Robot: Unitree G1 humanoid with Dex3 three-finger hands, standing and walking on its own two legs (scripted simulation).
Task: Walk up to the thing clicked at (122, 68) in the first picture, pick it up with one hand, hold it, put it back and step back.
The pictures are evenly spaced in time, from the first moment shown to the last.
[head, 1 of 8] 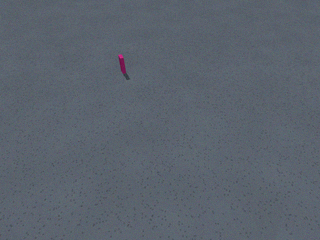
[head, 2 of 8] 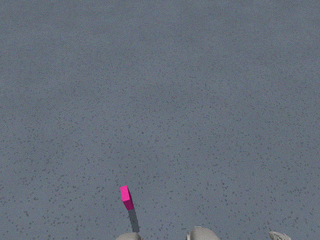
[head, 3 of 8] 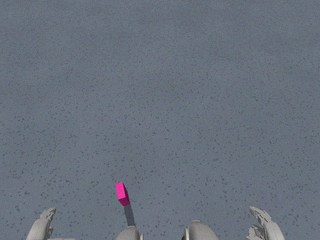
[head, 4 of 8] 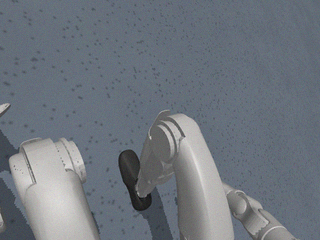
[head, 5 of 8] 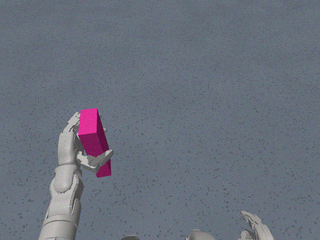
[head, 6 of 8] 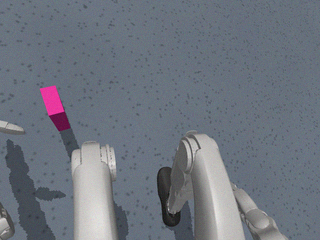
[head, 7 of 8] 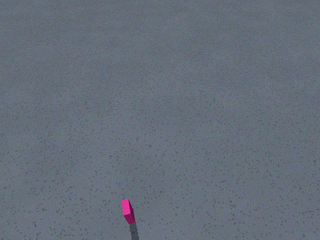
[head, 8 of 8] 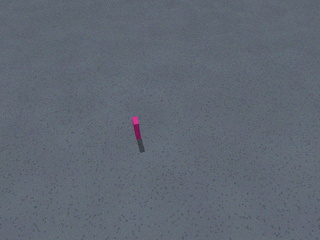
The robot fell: no
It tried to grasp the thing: yes
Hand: left
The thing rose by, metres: 0.68
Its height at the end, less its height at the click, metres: +0.00
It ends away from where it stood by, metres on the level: 0.02
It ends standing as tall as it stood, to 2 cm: yes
